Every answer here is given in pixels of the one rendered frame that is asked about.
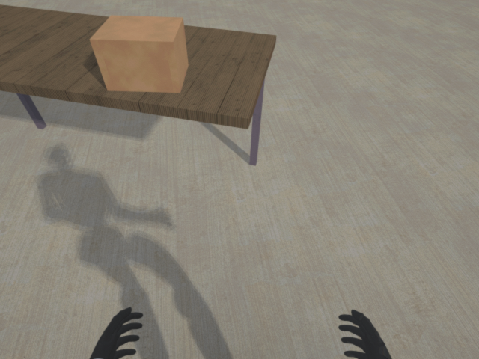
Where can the carton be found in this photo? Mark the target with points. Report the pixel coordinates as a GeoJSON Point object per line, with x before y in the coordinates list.
{"type": "Point", "coordinates": [142, 53]}

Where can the robot right hand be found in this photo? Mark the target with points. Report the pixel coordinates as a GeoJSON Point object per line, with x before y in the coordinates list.
{"type": "Point", "coordinates": [371, 342]}

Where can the robot left hand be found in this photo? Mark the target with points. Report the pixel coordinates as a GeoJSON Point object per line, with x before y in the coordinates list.
{"type": "Point", "coordinates": [110, 340]}

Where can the table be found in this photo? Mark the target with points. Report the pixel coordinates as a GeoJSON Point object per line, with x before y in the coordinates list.
{"type": "Point", "coordinates": [48, 53]}

